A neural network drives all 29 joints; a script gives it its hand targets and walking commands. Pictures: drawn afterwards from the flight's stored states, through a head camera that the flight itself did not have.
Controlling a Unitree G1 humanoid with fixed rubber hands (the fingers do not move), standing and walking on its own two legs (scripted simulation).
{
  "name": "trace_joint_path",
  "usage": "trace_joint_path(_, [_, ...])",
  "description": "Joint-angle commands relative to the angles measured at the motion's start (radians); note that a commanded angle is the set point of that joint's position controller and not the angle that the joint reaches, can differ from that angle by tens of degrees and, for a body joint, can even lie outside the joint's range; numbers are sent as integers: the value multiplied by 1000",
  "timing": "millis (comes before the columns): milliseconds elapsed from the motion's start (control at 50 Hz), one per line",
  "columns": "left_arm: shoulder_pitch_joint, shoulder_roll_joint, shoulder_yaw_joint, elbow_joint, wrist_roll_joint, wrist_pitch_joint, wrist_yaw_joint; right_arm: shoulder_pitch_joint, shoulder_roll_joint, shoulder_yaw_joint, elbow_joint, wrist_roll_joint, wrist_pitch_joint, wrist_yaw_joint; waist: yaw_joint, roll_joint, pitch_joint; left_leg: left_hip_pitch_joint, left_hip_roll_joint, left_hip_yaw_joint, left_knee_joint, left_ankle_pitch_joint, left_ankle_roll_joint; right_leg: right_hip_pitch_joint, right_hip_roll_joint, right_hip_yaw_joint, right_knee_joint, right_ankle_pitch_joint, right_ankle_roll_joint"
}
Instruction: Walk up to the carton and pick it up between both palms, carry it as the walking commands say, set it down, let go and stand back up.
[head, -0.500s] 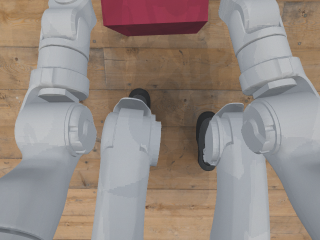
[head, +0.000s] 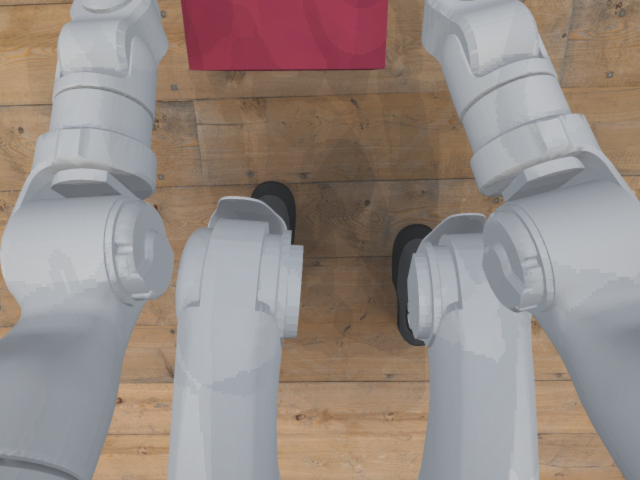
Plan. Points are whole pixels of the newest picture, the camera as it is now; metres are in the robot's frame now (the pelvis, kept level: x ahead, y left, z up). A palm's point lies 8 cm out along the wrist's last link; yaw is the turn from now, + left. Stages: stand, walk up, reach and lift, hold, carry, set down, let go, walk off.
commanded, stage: set down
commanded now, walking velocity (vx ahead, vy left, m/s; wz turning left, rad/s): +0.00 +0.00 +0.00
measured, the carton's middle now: out of the picture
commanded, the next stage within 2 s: none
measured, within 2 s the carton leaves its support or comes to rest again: rests again in 0.04 s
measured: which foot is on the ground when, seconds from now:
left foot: down 0.00-1.00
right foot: down 0.00-1.00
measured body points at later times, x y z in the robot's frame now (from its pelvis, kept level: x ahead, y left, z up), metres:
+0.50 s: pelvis +0.00 +0.00 +0.00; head +0.38 +0.04 +0.22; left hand +0.51 +0.24 -0.22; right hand +0.54 -0.04 -0.22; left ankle +0.15 +0.13 -0.36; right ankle +0.10 -0.11 -0.36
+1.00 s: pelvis +0.00 +0.00 -0.01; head +0.38 +0.03 +0.21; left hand +0.51 +0.25 -0.22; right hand +0.55 -0.04 -0.22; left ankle +0.15 +0.13 -0.36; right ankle +0.10 -0.11 -0.36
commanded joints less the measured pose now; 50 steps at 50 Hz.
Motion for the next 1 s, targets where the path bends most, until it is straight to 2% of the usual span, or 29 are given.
trace_joint_path(0, [-777, -716, -224, -260, -78, -74, -289, -758, 904, 227, -220, 130, -92, 307, 223, -122, -1417, 626, -53, 124, -44, 360, 64, 403, 26, -50, -155, 334, -37])
trace_joint_path(60, [-776, -760, -235, -236, -101, -88, -283, -809, 866, 259, -277, 140, -123, 310, 240, -129, -1477, 682, -61, 116, -16, 438, 59, 387, 31, -44, -130, 356, -38])
trace_joint_path(80, [-826, -729, -251, -276, -114, -96, -276, -806, 854, 247, -262, 152, -129, 306, 222, -128, -1508, 689, -59, 119, -15, 443, 50, 424, 24, -52, -122, 373, -37])
trace_joint_path(120, [-752, -715, -217, -187, -93, -93, -272, -790, 849, 273, -263, 150, -123, 305, 265, -145, -1454, 653, -54, 107, -17, 423, 61, 387, 23, -51, -124, 368, -28])
trace_joint_path(140, [-738, -702, -238, -182, -89, -94, -271, -786, 863, 262, -254, 150, -124, 304, 234, -119, -1460, 678, -58, 107, -17, 426, 65, 393, 22, -62, -113, 370, -22])
trace_joint_path(160, [-714, -709, -222, -167, -82, -92, -272, -806, 851, 286, -280, 164, -132, 308, 260, -142, -1452, 656, -58, 123, 5, 429, 66, 407, 19, -44, -129, 362, -23])
trace_joint_path(220, [-735, -712, -203, -175, -85, -104, -280, -747, 838, 238, -224, 119, -132, 311, 228, -152, -1370, 591, -61, 123, 2, 401, 60, 387, 14, -36, -139, 356, -27])
trace_joint_path(240, [-738, -710, -215, -177, -88, -106, -276, -747, 854, 258, -223, 135, -131, 313, 249, -147, -1374, 619, -56, 109, -9, 403, 66, 362, 18, -39, -124, 341, -26])
trace_joint_path(260, [-708, -704, -207, -162, -86, -103, -282, -745, 836, 239, -216, 118, -127, 314, 223, -143, -1323, 607, -54, 106, -19, 377, 65, 347, 20, -38, -146, 323, -26])
trace_joint_path(340, [-688, -726, -212, -115, -66, -101, -286, -731, 821, 224, -213, 102, -133, 327, 220, -112, -1287, 599, -61, 108, -24, 368, 64, 309, 26, -55, -141, 321, -28])
trace_joint_path(380, [-726, -682, -202, -149, -83, -110, -283, -738, 795, 219, -203, 107, -140, 315, 203, -147, -1283, 558, -53, 109, -4, 347, 62, 350, 7, -41, -126, 307, -26])
trace_joint_path(420, [-693, -684, -181, -104, -65, -107, -290, -729, 805, 224, -192, 95, -133, 324, 234, -156, -1221, 537, -50, 110, 0, 346, 68, 282, 13, -29, -145, 296, -28])
trace_joint_path(480, [-667, -663, -176, -104, -45, -108, -293, -708, 796, 207, -152, 94, -126, 331, 240, -136, -1176, 497, -56, 114, -16, 299, 71, 302, 12, -34, -132, 263, -32])
trace_joint_path(500, [-705, -673, -193, -142, -53, -110, -295, -676, 789, 201, -135, 77, -128, 340, 221, -141, -1164, 521, -55, 107, -22, 324, 64, 261, 26, -39, -133, 280, -29])
trace_joint_path(560, [-662, -616, -134, -82, -29, -105, -304, -670, 746, 177, -139, 60, -118, 337, 229, -155, -1138, 483, -49, 114, -9, 263, 74, 267, 8, -26, -159, 240, -25])
trace_joint_path(600, [-645, -651, -169, -76, -30, -104, -300, -709, 738, 189, -156, 96, -133, 336, 236, -134, -1139, 504, -49, 102, -25, 289, 71, 270, 10, -49, -125, 261, -21])
trace_joint_path(620, [-689, -630, -173, -101, -41, -106, -300, -655, 725, 166, -103, 63, -126, 333, 198, -131, -1110, 486, -46, 102, -12, 275, 64, 264, 3, -30, -144, 248, -34])
trace_joint_path(700, [-600, -650, -141, -59, -4, -97, -312, -634, 719, 173, -117, 64, -124, 349, 222, -108, -1039, 468, -43, 112, -16, 262, 76, 206, 15, -12, -157, 227, -32])
trace_joint_path(720, [-566, -654, -123, -35, 9, -97, -310, -632, 719, 190, -132, 65, -124, 351, 252, -111, -1042, 473, -51, 119, -23, 268, 77, 224, 13, -10, -168, 228, -29])
trace_joint_path(740, [-583, -640, -114, -44, -6, -96, -315, -636, 700, 182, -123, 57, -122, 347, 223, -157, -1030, 448, -46, 112, -10, 255, 79, 211, 6, -13, -177, 200, -24])
trace_joint_path(760, [-625, -639, -122, -70, 1, -103, -310, -666, 700, 173, -136, 56, -124, 344, 242, -145, -1056, 455, -49, 100, -25, 244, 79, 227, 4, -22, -150, 208, -28])
trace_joint_path(780, [-592, -611, -134, -40, 8, -101, -313, -605, 721, 164, -94, 45, -120, 349, 220, -156, -1041, 439, -43, 97, -23, 244, 76, 227, 5, -26, -154, 215, -29])
trace_joint_path(820, [-516, -622, -91, 17, 39, -93, -317, -591, 709, 173, -113, 43, -116, 350, 257, -152, -996, 430, -46, 105, -15, 229, 87, 213, 4, -7, -160, 200, -21])
trace_joint_path(840, [-528, -660, -127, -19, 21, -91, -321, -614, 689, 163, -121, 52, -127, 347, 238, -106, -1018, 431, -45, 108, -18, 252, 84, 195, 8, -11, -158, 212, -31])
trace_joint_path(860, [-589, -646, -130, -57, 14, -89, -323, -577, 661, 128, -101, 16, -120, 345, 170, -136, -1016, 443, -44, 91, -36, 233, 71, 211, 12, -36, -160, 216, -24])
trace_joint_path(880, [-592, -621, -101, -50, 14, -97, -322, -598, 686, 154, -100, 46, -122, 344, 227, -123, -1024, 409, -43, 113, -9, 234, 76, 224, 8, -6, -158, 212, -28])
trace_joint_path(900, [-578, -631, -127, -37, 12, -91, -320, -634, 665, 166, -135, 41, -125, 337, 207, -138, -1026, 446, -40, 92, -27, 234, 83, 210, 8, -30, -150, 209, -20])
trace_joint_path(940, [-574, -587, -100, -27, 33, -98, -315, -623, 660, 162, -128, 54, -125, 342, 238, -122, -993, 434, -33, 91, -17, 240, 84, 203, 3, -8, -138, 211, -26])
trace_joint_path(980, [-587, -588, -89, -61, 20, -108, -313, -632, 652, 164, -145, 47, -133, 333, 218, -135, -1020, 422, -36, 106, 7, 230, 76, 254, -8, 5, -159, 228, -28])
